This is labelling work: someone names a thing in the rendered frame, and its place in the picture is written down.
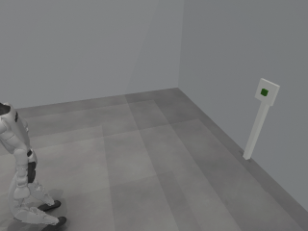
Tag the left robot forearm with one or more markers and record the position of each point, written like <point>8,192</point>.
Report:
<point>21,160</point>

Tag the panel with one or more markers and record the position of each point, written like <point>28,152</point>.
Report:
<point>267,101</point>

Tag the button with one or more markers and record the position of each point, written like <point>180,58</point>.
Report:
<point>264,92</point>

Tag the robot left hand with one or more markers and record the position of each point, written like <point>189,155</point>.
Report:
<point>20,193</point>

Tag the left robot upper arm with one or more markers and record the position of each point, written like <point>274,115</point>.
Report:
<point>10,137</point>

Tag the right robot upper arm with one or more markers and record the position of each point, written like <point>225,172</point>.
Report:
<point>24,122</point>

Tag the robot left foot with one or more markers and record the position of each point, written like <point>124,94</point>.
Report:
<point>50,227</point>

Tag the right robot shin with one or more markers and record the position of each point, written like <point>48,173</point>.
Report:
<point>40,193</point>

